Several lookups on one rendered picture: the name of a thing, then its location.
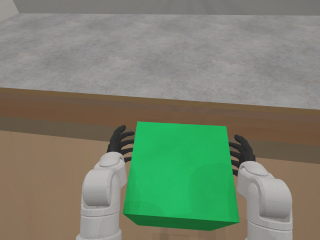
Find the robot left forearm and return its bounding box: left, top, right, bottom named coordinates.
left=76, top=151, right=127, bottom=240

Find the robot left hand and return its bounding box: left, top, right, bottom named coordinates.
left=106, top=125, right=135, bottom=163

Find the carton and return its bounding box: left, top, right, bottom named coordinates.
left=123, top=121, right=240, bottom=231

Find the robot right forearm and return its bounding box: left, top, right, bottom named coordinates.
left=237, top=161, right=293, bottom=240

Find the robot right hand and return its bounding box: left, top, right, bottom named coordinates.
left=228, top=134, right=256, bottom=176

